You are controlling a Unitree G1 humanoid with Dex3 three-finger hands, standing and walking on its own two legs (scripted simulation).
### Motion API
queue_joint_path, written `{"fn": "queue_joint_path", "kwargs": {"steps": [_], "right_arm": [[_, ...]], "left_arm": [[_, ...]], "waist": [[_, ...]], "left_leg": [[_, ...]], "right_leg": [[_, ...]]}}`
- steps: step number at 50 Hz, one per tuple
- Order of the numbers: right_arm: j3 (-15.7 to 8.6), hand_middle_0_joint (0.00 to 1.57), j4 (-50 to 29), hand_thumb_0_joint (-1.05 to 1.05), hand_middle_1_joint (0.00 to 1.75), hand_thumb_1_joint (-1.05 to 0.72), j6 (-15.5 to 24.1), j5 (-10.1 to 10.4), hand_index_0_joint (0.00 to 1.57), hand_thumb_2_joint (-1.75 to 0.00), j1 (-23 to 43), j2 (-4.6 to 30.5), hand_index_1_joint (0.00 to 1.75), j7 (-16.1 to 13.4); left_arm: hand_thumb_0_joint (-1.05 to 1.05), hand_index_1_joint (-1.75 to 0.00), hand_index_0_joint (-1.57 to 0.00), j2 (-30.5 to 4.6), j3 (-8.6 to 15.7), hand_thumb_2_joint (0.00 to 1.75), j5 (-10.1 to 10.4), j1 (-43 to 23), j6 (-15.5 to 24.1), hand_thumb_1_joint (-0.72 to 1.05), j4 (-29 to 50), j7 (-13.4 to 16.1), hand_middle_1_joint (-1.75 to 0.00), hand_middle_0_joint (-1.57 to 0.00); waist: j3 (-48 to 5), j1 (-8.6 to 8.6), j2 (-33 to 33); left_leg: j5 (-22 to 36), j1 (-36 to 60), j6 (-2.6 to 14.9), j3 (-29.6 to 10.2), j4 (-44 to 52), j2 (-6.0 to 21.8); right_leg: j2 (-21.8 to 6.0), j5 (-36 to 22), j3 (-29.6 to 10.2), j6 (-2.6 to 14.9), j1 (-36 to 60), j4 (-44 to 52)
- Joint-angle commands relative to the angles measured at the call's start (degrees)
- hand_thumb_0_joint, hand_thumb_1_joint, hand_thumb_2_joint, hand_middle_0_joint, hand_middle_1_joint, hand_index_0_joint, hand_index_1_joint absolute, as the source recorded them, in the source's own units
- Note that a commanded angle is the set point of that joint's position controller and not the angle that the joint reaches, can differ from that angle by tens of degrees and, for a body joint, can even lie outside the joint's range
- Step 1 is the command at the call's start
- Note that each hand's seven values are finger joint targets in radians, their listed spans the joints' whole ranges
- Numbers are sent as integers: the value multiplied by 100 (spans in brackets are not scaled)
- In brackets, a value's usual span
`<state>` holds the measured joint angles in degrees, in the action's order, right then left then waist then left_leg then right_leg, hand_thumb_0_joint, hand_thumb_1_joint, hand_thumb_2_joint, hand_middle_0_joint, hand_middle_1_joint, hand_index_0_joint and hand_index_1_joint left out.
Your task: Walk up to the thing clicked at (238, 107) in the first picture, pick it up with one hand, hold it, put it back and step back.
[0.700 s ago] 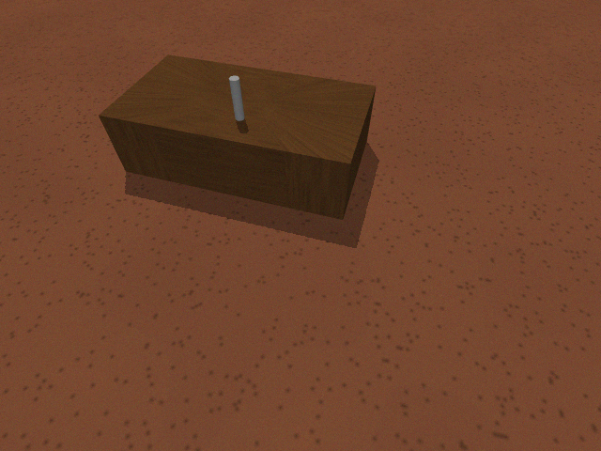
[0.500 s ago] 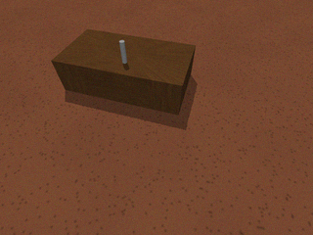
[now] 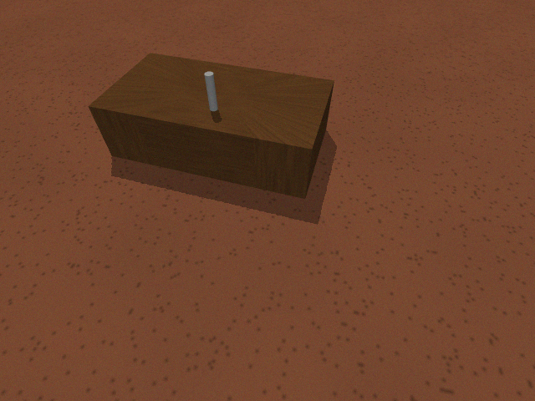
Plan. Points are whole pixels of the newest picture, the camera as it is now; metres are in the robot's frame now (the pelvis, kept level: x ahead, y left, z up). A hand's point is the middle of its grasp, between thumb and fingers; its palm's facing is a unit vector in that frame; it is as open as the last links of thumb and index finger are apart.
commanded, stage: stand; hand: left
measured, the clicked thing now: (211, 92) +1.46 +0.28 -0.36
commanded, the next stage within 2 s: walk up in 0.42 s
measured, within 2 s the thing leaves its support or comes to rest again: neither
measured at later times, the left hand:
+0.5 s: hand out of the picture +0.06 +0.26 -0.16, palm faces -0.01 -0.94 -0.34, open 7.3 cm
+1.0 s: hand (74, 335) +0.26 +0.37 -0.14, palm faces -0.17 -0.89 -0.42, open 7.4 cm
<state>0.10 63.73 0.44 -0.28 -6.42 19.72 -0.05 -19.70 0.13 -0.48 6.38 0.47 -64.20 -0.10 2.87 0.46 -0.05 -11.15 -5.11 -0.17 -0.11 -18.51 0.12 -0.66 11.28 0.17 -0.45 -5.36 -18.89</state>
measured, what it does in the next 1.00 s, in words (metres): walks ahead: left foot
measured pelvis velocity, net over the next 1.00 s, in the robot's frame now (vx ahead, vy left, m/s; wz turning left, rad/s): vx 0.14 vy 0.09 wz -0.12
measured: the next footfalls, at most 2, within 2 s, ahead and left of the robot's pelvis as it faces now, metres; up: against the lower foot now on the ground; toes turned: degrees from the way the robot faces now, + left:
left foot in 0.72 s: +0.16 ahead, +0.21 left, +0.00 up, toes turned +0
right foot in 1.10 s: +0.32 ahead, -0.05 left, +0.00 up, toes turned -13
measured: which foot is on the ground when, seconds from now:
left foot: down 0.00-0.50, up 0.52-0.70, down 0.72-1.00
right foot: down 0.00-0.74, up 0.76-1.00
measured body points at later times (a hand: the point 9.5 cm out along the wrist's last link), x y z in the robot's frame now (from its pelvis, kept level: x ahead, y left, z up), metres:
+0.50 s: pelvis +0.00 +0.01 +0.00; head +0.00 +0.00 +0.45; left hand +0.06 +0.31 -0.13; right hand +0.08 -0.30 -0.13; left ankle -0.01 +0.12 -0.74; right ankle -0.01 -0.12 -0.75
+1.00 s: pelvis +0.14 +0.09 -0.01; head +0.15 +0.08 +0.44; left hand +0.26 +0.42 -0.11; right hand +0.13 -0.23 -0.13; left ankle +0.12 +0.21 -0.75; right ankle +0.22 -0.04 -0.72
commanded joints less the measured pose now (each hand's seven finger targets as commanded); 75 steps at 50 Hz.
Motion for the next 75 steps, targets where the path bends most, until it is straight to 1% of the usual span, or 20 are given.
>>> {"fn": "queue_joint_path", "kwargs": {"steps": [1,20,22,26,35,36,37,38,41,43,47,53,54,56,57,61,68,72,73,75], "right_arm": [[-228,20,-361,0,30,-90,146,-17,20,-90,209,1229,30,-64],[-226,20,-355,0,30,-90,151,-17,20,-90,183,1217,30,-57],[-755,20,-832,0,30,-90,189,-244,20,-90,152,1834,30,202],[-696,20,-1411,0,30,-90,179,-309,20,-90,780,1310,30,392],[-1051,20,-1154,0,30,-90,233,-254,20,-90,-1036,1548,30,524],[-1159,20,-1008,0,30,-90,254,-314,20,-90,-1644,1799,30,455],[-1257,20,-1100,0,30,-90,305,-372,20,-90,-2028,2422,30,414],[-1252,20,-1341,0,30,-90,307,-250,20,-90,-1419,2663,30,413],[-1034,20,-1645,0,30,-90,341,-127,20,-90,-560,1998,30,349],[-955,20,-1639,0,30,-90,370,-125,20,-90,-642,1875,30,357],[-936,20,-1759,0,30,-90,391,-159,20,-90,-753,1927,30,383],[-820,20,-2034,0,30,-90,281,-128,20,-90,-549,1691,30,421],[-715,20,-2059,0,30,-90,287,-125,20,-90,-771,1434,30,423],[-688,20,-2149,0,30,-90,224,-134,20,-90,-1049,1590,30,394],[-772,20,-2051,0,30,-90,190,-133,20,-90,-904,1860,30,357],[-791,20,-1807,0,30,-90,134,-131,20,-90,-1258,1720,30,429],[-926,20,-2007,0,30,-90,152,-197,20,-90,-796,1566,30,666],[-1065,20,-1770,0,30,-90,197,-223,20,-90,-1567,1647,30,622],[-1172,20,-1564,0,30,-90,224,-245,20,-90,-2221,1868,30,560],[-1292,20,-1842,0,30,-90,325,-185,20,-90,-2094,2754,30,437]], "left_arm": [[0,-30,-20,-1179,215,90,-1,-202,129,90,361,70,-30,-20],[0,-30,-20,-1244,239,90,-7,-159,126,90,335,63,-30,-20],[0,-30,-20,-1886,616,90,-84,592,280,90,501,-56,-30,-20],[0,-30,-20,-2140,777,90,-149,1019,458,90,736,-27,-30,-20],[0,-30,-20,-1878,652,90,-112,177,425,90,1381,-104,-30,-20],[0,-30,-20,-1564,542,90,-116,364,399,90,1402,-98,-30,-20],[0,-30,-20,-1096,383,90,-38,477,418,90,1527,-54,-30,-20],[0,-30,-20,-1630,461,90,-44,281,423,90,1512,26,-30,-20],[0,-30,-20,-1896,517,90,101,974,459,90,1115,-73,-30,-20],[0,-30,-20,-1858,554,90,88,1049,456,90,1045,-151,-30,-20],[0,-30,-20,-1658,540,90,34,543,458,90,1401,-257,-30,-20],[0,-30,-20,-1646,692,90,5,1285,516,90,1262,-183,-30,-20],[0,-30,-20,-1868,804,90,-11,1862,555,90,1158,-104,-30,-20],[0,-30,-20,-2595,945,90,10,2046,593,90,1386,15,-30,-20],[0,-30,-20,-2522,904,90,75,1640,580,90,1514,39,-30,-20],[0,-30,-20,-2134,778,90,66,866,617,90,1734,77,-30,-20],[0,-30,-20,-2374,839,90,-41,781,719,90,1865,17,-30,-20],[0,-30,-20,-2213,727,90,-75,488,622,90,1835,24,-30,-20],[0,-30,-20,-1907,630,90,-135,608,592,90,1823,42,-30,-20],[0,-30,-20,-1566,481,90,79,944,574,90,1840,136,-30,-20]], "waist": [[-385,-16,60],[-362,-29,12],[-452,52,301],[587,420,-752],[-140,-693,-261],[-453,-984,702],[-541,-1108,2302],[-244,-929,1488],[205,-219,773],[202,-218,916],[418,-241,947],[-190,324,149],[-604,608,-550],[-849,571,-1192],[-434,427,-549],[191,-64,-598],[113,-53,-725],[-34,-672,-268],[-374,-1013,527],[-323,-910,2127]], "left_leg": [[992,17,181,-507,240,719],[847,10,183,-573,320,729],[-2721,-609,615,-463,-613,549],[-1491,-3490,175,-554,-2773,389],[-225,658,53,439,-1030,67],[-1057,1645,253,78,-705,131],[-3352,1702,853,-2903,699,1869],[-4269,517,1473,-3954,1152,2490],[-2736,7,1210,-2136,713,1767],[-1921,-202,1186,-1319,744,1488],[-1183,-366,1415,-878,753,1683],[-31,-1582,874,254,-1052,1023],[99,-1911,670,533,-2400,656],[-2127,-3482,228,-110,-4734,-9],[-1937,-3485,142,-524,-5046,366],[-1057,-2905,76,-571,-4398,872],[-416,-1927,8,113,-2459,776],[-431,-127,43,784,-1879,302],[-825,732,128,430,-1633,272],[-3218,628,1230,-3958,817,2475]], "right_leg": [[-670,-1062,-521,191,39,286],[-671,-832,-513,200,34,289],[-759,2484,-1011,618,-333,-146],[-2182,2755,-3461,1627,530,999],[-685,1476,-618,721,-2324,-816],[-164,1532,-222,631,-3158,-2283],[612,2315,172,429,-4234,-4240],[162,2254,-572,447,-3864,-4706],[-386,1037,-571,365,-3365,-4402],[-409,898,-290,187,-2929,-3620],[-535,653,-48,127,-2484,-2410],[96,-212,712,354,327,-1271],[-86,268,254,434,1192,-995],[-2434,2271,-4089,1629,1528,456],[-2490,2522,-4024,1867,881,468],[-1672,1473,-1883,1400,-628,397],[-1360,1581,-923,1232,-1570,123],[-1021,1794,-385,905,-2648,-991],[-795,1399,-160,712,-2999,-2451],[392,2125,-123,388,-4292,-5271]]}}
